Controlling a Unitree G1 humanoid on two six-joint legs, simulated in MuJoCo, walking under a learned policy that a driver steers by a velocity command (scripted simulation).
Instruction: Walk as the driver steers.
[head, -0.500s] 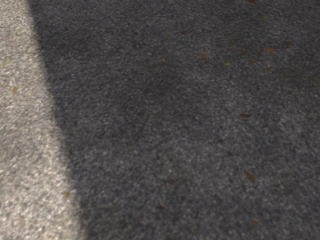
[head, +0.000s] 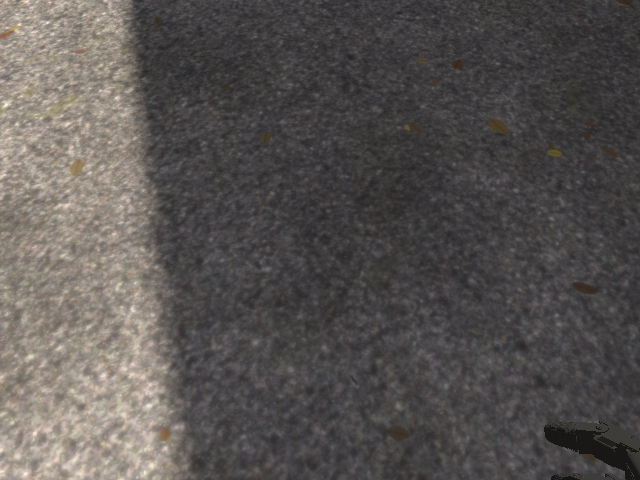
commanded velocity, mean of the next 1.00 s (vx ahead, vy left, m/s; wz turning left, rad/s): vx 0.50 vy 0.00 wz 0.32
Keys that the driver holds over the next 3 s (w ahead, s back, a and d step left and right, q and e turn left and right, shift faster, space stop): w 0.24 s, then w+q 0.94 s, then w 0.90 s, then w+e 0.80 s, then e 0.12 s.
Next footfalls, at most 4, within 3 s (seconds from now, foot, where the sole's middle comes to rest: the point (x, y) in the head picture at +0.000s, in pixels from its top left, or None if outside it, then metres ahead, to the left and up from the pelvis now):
0.50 right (423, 476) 0.45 -0.14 -0.75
1.02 left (269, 371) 0.65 0.19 -0.75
1.52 right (295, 238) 1.01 0.16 -0.75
2.06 left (162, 200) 1.12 0.53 -0.75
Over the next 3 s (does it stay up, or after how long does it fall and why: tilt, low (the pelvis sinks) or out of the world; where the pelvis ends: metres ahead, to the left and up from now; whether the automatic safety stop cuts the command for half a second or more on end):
stays up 1.51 0.56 0.02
